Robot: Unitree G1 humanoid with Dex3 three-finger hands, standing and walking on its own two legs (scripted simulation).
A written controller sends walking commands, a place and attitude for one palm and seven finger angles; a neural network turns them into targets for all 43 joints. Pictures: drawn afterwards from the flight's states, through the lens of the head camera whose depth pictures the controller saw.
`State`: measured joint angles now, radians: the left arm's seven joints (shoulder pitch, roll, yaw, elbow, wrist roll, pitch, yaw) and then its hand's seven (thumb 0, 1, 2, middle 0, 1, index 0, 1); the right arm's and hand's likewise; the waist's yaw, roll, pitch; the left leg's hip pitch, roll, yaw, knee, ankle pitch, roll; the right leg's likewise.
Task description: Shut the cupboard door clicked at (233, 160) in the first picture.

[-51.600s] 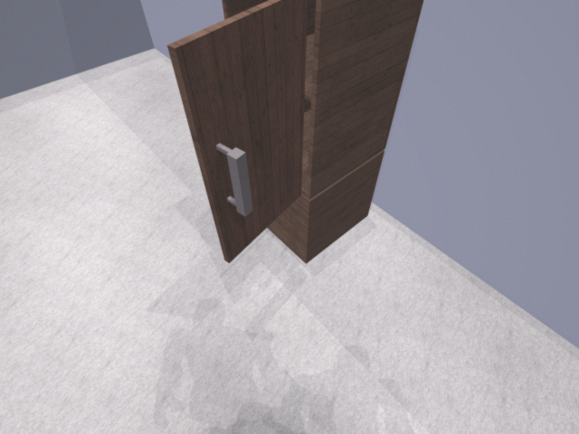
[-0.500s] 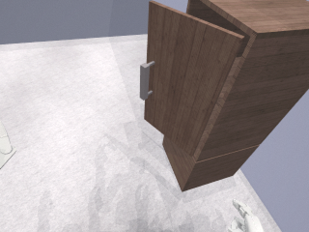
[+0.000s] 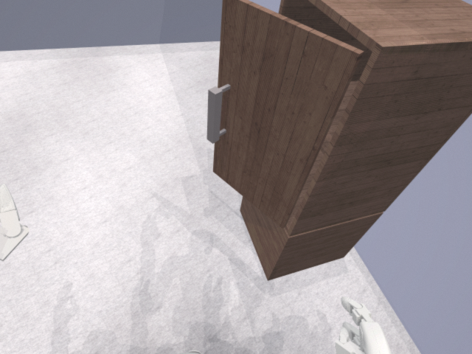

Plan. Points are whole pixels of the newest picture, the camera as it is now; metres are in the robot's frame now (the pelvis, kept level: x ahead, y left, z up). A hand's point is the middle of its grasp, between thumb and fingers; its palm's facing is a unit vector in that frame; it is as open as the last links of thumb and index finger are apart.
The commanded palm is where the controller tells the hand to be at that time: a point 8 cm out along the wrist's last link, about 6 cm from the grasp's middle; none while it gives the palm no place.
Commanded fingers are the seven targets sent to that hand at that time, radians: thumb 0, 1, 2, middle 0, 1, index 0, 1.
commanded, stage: step back with the hand held close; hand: left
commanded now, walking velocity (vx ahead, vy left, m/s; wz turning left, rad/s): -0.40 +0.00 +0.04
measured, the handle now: (219, 113) +0.72 +0.09 -0.03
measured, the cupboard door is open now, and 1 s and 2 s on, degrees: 28 28 28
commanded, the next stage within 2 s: stop stepping back and stand still in 0.94 s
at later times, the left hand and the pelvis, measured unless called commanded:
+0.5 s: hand out of the picture +0.09 +0.27 +0.17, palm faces +0.45 -0.78 -0.44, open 7.4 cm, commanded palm +0.02 +0.29 +0.19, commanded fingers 0.00 0.90 0.90 -0.20 -0.30 -0.20 -0.30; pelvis -0.10 -0.02 +0.01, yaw +3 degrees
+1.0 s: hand out of the picture -0.05 +0.25 +0.18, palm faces +0.40 -0.79 -0.45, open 7.4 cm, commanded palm -0.12 +0.28 +0.19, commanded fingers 0.00 0.90 0.90 -0.20 -0.30 -0.20 -0.30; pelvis -0.25 -0.02 +0.01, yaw +1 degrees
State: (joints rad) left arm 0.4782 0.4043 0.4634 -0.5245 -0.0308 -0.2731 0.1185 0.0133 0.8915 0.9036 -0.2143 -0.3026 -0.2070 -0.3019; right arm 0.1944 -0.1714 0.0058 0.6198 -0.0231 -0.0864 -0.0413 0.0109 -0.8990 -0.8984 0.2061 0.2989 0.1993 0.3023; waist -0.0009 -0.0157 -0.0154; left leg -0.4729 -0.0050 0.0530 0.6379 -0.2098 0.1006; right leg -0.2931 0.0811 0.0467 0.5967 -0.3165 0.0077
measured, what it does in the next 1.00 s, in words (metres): walks backwards: left foot, then right foot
